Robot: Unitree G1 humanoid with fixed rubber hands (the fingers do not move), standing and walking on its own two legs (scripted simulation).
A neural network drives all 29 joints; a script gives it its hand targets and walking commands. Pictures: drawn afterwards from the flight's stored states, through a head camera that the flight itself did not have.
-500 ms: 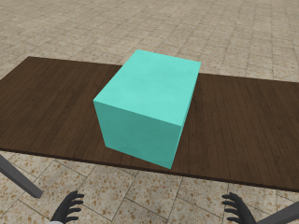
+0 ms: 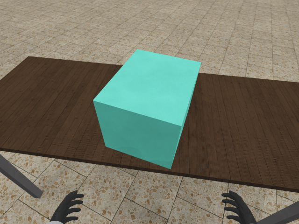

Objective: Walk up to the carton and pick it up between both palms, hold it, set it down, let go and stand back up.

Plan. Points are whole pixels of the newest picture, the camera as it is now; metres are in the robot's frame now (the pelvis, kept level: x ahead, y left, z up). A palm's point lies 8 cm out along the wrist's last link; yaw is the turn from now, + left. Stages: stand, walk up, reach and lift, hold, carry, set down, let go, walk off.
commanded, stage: walk up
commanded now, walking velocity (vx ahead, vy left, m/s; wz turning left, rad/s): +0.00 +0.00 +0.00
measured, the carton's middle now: (152, 105) +0.47 +0.01 +0.05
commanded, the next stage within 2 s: reach and lift in 0.88 s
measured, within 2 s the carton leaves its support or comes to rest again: neither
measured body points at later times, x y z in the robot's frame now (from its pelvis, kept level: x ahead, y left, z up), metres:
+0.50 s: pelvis +0.01 +0.00 +0.00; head +0.01 +0.00 +0.45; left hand +0.16 +0.26 -0.09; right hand +0.16 -0.26 -0.09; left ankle +0.02 +0.12 -0.72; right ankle +0.02 -0.12 -0.72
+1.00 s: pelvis +0.01 +0.00 +0.00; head +0.01 +0.00 +0.45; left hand +0.16 +0.27 -0.09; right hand +0.16 -0.26 -0.09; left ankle +0.02 +0.12 -0.72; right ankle +0.02 -0.12 -0.72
